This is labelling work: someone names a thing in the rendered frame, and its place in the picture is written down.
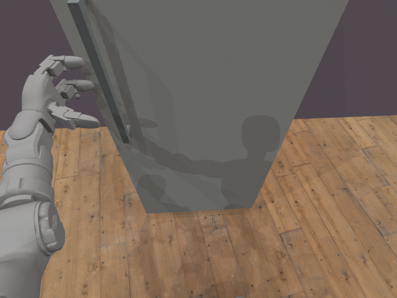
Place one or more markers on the robot left forearm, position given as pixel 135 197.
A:
pixel 28 167

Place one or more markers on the fridge door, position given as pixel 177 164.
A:
pixel 208 87

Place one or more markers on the left robot upper arm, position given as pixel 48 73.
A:
pixel 29 235

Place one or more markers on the robot left hand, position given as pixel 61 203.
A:
pixel 39 93

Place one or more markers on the handle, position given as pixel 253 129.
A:
pixel 84 28

